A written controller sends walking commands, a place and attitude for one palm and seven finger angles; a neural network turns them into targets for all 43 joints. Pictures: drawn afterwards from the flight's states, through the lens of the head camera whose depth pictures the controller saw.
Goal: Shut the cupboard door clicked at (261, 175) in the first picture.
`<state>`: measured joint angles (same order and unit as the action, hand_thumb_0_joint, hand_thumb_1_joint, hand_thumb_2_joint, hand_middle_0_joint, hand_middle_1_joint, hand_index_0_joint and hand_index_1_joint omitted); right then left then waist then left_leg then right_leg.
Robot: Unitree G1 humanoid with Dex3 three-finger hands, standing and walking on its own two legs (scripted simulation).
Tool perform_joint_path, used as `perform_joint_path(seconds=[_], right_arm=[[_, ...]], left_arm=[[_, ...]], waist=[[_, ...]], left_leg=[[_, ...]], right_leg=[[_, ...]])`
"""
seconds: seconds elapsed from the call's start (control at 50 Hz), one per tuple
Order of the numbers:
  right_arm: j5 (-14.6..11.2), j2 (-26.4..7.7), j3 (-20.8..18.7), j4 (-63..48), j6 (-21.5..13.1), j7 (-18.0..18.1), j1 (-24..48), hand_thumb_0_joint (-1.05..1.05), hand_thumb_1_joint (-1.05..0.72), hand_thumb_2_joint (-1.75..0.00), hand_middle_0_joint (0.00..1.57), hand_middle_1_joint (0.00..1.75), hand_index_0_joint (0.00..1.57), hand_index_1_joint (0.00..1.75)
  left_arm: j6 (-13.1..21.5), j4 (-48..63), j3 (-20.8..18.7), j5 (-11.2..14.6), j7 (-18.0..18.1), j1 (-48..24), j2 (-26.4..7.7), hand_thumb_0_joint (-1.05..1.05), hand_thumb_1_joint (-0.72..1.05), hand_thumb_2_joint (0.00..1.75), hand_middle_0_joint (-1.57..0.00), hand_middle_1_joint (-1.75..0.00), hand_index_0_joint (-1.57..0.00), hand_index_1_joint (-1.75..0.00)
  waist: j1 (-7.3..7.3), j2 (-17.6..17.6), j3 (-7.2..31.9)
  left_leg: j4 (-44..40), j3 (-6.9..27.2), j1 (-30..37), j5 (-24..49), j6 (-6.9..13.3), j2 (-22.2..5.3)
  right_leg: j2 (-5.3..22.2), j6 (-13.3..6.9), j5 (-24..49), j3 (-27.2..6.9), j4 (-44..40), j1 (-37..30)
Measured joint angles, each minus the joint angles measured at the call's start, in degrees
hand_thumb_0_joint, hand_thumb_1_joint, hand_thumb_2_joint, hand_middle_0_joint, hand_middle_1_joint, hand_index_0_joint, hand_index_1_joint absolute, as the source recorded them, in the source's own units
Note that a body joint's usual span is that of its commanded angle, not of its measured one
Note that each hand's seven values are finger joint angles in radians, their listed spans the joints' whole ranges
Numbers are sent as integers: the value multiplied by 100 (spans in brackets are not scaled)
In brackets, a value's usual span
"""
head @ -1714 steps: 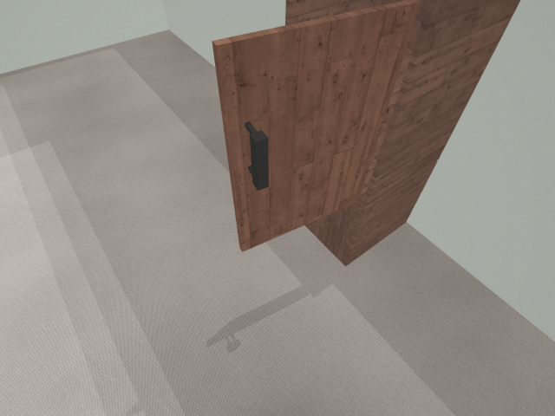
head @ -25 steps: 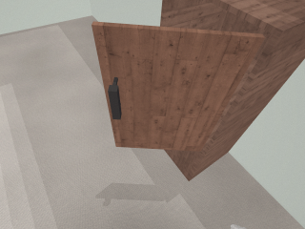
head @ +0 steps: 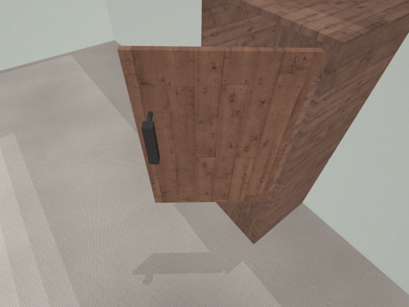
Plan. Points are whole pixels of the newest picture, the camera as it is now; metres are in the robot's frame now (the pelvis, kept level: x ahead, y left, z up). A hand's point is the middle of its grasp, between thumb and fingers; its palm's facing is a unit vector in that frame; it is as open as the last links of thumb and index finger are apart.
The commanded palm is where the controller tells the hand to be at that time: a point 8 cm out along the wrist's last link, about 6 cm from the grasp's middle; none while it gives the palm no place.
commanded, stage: come to a stop and stand still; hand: left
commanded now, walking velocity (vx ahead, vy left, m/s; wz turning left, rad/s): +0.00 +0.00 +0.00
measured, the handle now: (152, 138) +0.50 +0.16 +0.02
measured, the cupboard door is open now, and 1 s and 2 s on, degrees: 54 54 54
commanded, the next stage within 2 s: look again from close up in 0.16 s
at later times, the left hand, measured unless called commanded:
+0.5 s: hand out of the picture +0.00 +0.17 -0.18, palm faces +0.01 -0.98 -0.22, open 7.4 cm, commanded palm none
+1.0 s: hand out of the picture +0.03 +0.18 -0.18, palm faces +0.00 -0.97 -0.22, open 7.4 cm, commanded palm none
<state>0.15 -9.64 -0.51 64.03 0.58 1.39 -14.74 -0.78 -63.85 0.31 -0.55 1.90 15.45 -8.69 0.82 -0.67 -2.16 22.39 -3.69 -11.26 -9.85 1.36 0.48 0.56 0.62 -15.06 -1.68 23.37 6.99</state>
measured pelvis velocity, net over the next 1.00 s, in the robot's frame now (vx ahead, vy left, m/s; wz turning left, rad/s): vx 0.01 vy -0.01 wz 0.01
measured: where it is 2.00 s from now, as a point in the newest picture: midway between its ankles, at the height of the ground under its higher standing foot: outside the picture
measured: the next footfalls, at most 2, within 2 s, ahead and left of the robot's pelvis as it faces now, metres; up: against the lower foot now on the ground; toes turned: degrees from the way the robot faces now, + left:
none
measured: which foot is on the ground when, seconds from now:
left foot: down 0.00-1.00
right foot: down 0.00-1.00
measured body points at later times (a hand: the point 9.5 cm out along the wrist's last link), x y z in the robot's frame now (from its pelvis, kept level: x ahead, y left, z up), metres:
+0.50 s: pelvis +0.00 +0.00 -0.01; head +0.00 -0.01 +0.44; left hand +0.00 +0.23 -0.16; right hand +0.00 -0.21 -0.18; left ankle +0.03 +0.10 -0.74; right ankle -0.03 -0.13 -0.74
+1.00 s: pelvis +0.01 -0.01 -0.01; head +0.02 +0.00 +0.44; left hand +0.03 +0.23 -0.16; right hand +0.06 -0.25 -0.16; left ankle +0.03 +0.10 -0.74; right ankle -0.03 -0.13 -0.74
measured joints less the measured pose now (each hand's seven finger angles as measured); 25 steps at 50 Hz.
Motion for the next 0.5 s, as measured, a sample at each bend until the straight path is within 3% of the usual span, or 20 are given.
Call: perform_joint_path(seconds=[0.26,0.38,0.5], right_arm=[[20,207,43,294,-13,59,-511,0,-91,-90,20,30,20,30],[62,126,71,-140,-105,-18,-504,0,-91,-90,20,30,20,30],[107,103,93,-298,-67,7,-318,1,-93,-90,20,30,20,30]], left_arm=[[25,-93,-27,24,29,39,40,1,92,90,-20,-30,-20,-30],[201,52,89,-25,81,145,126,1,92,90,-20,-30,-20,-30],[194,179,87,-32,77,202,63,1,91,90,-20,-30,-20,-30]], waist=[[47,-136,-28],[128,183,-19],[45,270,116]], left_leg=[[-34,49,-25,51,-74,-89],[795,158,-522,-335,-19,-142],[884,96,-492,-430,30,-18]], right_leg=[[-93,-79,72,42,-85,-4],[-143,-64,-177,150,417,301],[-13,-13,-394,99,736,379]])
